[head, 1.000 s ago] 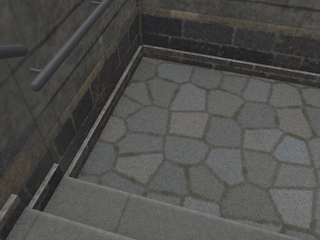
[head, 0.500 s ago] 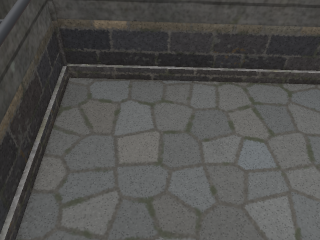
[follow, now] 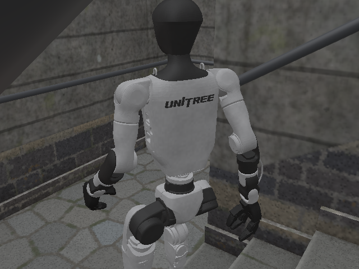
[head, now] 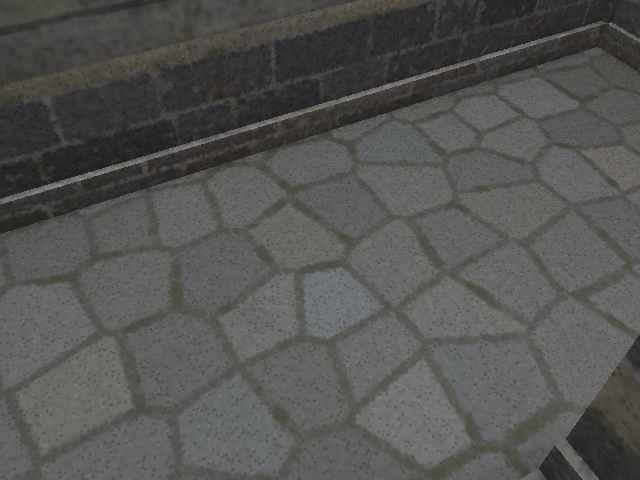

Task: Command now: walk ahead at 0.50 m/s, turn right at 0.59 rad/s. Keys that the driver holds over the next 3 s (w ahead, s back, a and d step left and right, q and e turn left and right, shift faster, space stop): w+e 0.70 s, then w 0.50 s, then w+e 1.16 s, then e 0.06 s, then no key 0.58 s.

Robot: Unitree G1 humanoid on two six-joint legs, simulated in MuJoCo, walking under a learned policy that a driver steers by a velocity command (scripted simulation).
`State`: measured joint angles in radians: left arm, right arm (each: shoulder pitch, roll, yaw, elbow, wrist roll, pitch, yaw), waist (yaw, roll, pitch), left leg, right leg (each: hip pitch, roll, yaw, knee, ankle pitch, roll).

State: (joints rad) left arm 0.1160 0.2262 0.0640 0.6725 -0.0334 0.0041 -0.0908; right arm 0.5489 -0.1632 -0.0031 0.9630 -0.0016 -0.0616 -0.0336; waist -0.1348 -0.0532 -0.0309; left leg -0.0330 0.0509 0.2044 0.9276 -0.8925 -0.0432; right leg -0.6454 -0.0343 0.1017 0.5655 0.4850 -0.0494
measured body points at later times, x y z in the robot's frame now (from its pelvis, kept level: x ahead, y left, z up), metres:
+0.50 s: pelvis +0.31 -0.02 -0.14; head +0.31 -0.05 +0.31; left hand +0.40 +0.23 -0.26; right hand +0.44 -0.33 -0.21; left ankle +0.50 +0.09 -0.84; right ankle +0.17 -0.11 -0.82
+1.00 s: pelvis +0.63 -0.02 -0.26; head +0.65 -0.02 +0.19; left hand +0.94 +0.02 -0.34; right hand +0.41 -0.16 -0.39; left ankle +0.55 +0.10 -1.00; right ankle +0.73 -0.22 -0.95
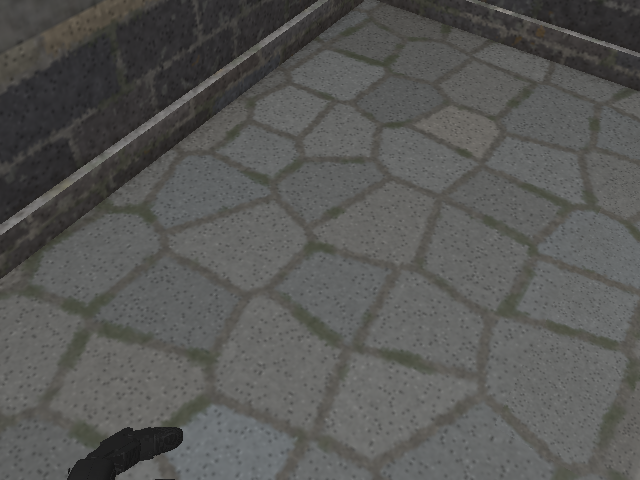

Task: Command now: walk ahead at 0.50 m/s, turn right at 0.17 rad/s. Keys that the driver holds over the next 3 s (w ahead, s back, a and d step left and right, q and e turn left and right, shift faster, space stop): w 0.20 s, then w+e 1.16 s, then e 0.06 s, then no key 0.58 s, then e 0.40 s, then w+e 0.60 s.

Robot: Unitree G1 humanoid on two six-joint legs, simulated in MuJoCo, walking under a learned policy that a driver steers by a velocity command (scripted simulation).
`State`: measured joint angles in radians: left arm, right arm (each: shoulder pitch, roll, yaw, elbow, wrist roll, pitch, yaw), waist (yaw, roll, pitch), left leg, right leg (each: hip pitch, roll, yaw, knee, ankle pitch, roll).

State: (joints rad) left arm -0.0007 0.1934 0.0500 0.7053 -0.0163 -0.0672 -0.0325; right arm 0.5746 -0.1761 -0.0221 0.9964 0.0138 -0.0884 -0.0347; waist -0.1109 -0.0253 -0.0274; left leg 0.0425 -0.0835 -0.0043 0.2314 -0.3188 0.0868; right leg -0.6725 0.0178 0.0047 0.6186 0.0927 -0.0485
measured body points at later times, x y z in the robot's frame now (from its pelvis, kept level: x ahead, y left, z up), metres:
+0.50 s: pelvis +0.28 +0.05 +0.00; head +0.31 +0.05 +0.44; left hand +0.27 +0.33 -0.14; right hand +0.50 -0.20 -0.07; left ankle +0.43 +0.18 -0.73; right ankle +0.18 -0.08 -0.74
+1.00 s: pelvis +0.50 +0.02 -0.01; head +0.52 +0.00 +0.44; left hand +0.80 +0.14 -0.08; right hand +0.39 -0.26 -0.13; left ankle +0.42 +0.18 -0.74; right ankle +0.59 -0.16 -0.71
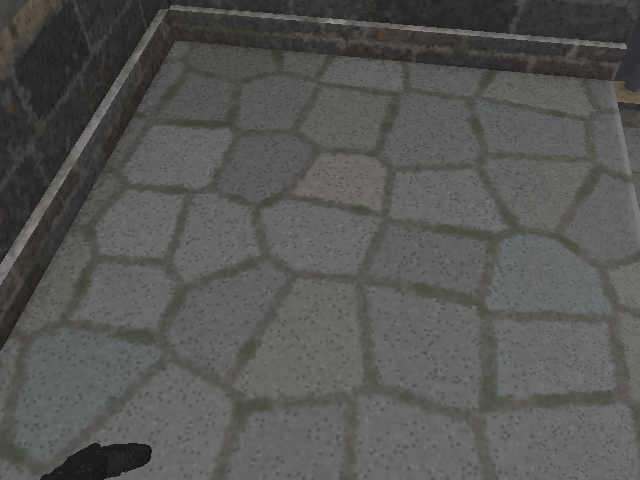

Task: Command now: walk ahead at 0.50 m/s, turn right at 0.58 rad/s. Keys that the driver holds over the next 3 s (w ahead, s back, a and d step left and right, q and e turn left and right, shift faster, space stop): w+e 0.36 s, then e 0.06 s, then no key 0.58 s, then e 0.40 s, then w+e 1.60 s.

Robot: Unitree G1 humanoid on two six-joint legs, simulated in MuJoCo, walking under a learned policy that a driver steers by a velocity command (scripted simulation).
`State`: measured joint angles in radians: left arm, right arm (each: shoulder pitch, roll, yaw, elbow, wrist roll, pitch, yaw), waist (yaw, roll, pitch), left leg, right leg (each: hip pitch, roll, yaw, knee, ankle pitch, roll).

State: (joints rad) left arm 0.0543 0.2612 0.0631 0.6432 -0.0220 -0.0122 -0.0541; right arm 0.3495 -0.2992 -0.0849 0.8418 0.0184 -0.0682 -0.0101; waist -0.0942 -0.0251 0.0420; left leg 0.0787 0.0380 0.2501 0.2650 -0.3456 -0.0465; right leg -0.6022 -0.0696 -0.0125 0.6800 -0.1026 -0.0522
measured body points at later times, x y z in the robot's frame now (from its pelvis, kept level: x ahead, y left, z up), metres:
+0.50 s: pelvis +0.25 -0.05 +0.01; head +0.28 -0.08 +0.45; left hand +0.36 +0.23 -0.10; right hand +0.43 -0.34 -0.07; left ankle +0.46 +0.05 -0.70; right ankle +0.15 -0.11 -0.73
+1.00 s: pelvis +0.36 -0.07 +0.00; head +0.36 -0.09 +0.45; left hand +0.56 +0.13 -0.11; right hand +0.39 -0.35 -0.12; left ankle +0.46 +0.02 -0.73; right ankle +0.32 -0.20 -0.73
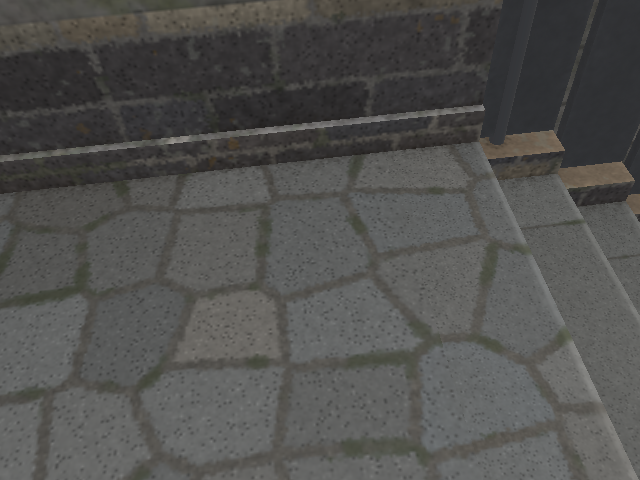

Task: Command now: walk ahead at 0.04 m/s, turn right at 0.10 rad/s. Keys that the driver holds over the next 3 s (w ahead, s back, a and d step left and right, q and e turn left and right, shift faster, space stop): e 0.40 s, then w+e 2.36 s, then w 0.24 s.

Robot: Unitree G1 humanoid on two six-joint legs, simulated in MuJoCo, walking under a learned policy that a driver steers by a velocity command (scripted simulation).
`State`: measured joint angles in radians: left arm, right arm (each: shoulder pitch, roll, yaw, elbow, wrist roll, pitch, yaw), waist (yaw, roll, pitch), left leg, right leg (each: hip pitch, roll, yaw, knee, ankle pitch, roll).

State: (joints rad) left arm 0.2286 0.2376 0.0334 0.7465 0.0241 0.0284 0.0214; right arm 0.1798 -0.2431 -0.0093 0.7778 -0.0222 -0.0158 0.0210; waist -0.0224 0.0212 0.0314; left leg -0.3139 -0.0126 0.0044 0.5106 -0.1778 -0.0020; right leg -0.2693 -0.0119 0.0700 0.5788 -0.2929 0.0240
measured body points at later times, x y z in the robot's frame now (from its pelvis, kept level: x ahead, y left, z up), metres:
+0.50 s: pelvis +0.01 -0.02 +0.00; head +0.03 -0.05 +0.45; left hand +0.22 +0.22 -0.08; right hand +0.08 -0.33 -0.11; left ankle +0.06 +0.12 -0.73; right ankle -0.02 -0.13 -0.71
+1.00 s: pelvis +0.17 -0.10 +0.00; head +0.19 -0.14 +0.45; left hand +0.29 +0.17 -0.10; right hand +0.29 -0.42 -0.08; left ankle +0.36 -0.04 -0.71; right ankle -0.02 -0.13 -0.73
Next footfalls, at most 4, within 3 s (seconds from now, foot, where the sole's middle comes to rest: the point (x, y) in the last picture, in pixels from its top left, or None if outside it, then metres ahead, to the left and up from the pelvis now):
0.56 right None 0.01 -0.14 -0.77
1.04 left None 0.39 -0.07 -0.77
1.52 right None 0.45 -0.46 -0.77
2.00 left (554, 368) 0.75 -0.49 -0.77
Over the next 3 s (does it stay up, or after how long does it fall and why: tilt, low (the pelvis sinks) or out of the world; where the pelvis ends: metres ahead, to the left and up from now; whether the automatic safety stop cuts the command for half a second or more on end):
stays up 0.68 -0.95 -0.34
